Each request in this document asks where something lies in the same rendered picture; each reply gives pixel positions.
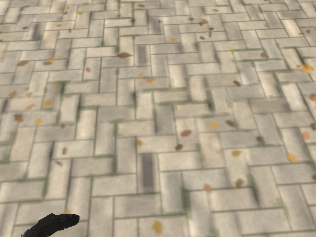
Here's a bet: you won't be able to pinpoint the left robot hand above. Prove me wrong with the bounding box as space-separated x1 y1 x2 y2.
21 213 80 237

